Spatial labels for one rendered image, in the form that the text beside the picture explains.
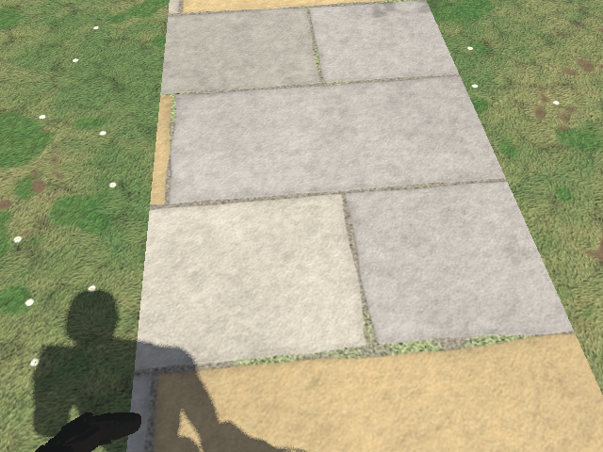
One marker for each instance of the left robot hand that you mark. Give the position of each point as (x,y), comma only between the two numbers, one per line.
(86,432)

